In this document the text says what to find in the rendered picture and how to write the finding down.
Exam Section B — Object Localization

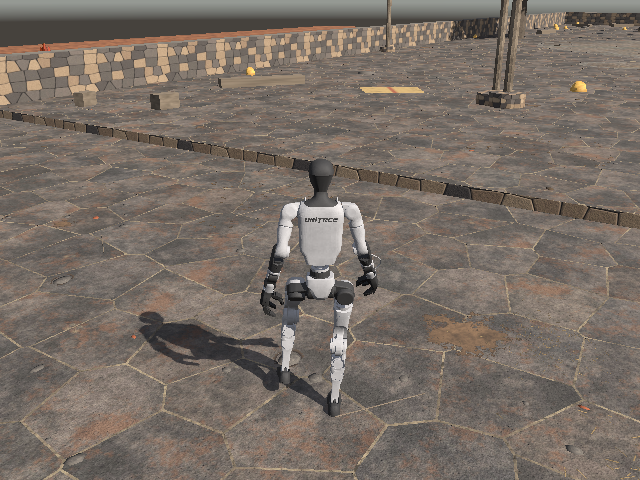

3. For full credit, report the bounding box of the robot right upper arm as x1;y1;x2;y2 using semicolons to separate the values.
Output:
341;202;368;256

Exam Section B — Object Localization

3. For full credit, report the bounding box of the robot head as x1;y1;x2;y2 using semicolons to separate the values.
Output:
304;159;338;207

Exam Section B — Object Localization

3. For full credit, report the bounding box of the robot left upper arm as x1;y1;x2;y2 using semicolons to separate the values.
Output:
274;202;300;259

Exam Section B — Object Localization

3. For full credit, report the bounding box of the right robot hand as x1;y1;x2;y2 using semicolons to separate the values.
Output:
356;274;379;296

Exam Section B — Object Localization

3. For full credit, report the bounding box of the left robot forearm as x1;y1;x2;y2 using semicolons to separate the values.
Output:
263;244;284;293

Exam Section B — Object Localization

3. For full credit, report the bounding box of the left robot shin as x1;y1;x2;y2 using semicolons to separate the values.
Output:
281;308;296;372

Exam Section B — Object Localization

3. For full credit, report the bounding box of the right robot forearm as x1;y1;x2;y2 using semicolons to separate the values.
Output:
358;240;376;279

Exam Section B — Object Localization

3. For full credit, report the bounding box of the left robot hand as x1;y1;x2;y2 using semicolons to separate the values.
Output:
260;290;284;317

